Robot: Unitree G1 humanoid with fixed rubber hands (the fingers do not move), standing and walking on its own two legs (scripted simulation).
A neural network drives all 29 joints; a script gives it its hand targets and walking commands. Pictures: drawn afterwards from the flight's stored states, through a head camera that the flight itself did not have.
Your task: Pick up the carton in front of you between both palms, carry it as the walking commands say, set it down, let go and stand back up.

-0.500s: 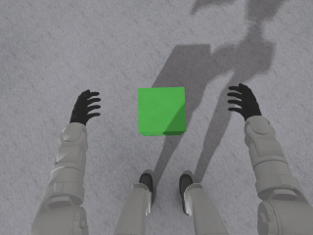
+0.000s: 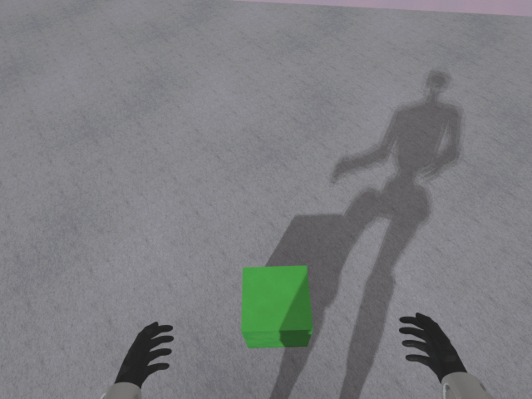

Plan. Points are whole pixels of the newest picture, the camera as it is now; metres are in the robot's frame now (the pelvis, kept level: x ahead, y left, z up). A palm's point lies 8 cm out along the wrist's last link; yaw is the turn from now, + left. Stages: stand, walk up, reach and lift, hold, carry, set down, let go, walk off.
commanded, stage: let go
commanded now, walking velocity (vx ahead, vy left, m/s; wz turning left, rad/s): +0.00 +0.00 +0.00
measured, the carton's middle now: (276, 308) +0.44 +0.02 -0.65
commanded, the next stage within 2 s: stand in 0.44 s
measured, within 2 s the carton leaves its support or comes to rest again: neither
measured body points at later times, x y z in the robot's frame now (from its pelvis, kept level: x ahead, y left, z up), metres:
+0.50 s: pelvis +0.01 +0.00 +0.00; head +0.01 +0.00 +0.45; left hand +0.17 +0.24 -0.08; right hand +0.17 -0.24 -0.08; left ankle -0.01 +0.12 -0.74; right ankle -0.02 -0.11 -0.74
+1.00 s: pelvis +0.05 +0.00 -0.01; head +0.05 +0.00 +0.44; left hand +0.16 +0.25 -0.13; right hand +0.11 -0.27 -0.13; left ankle -0.01 +0.12 -0.74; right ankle -0.02 -0.11 -0.74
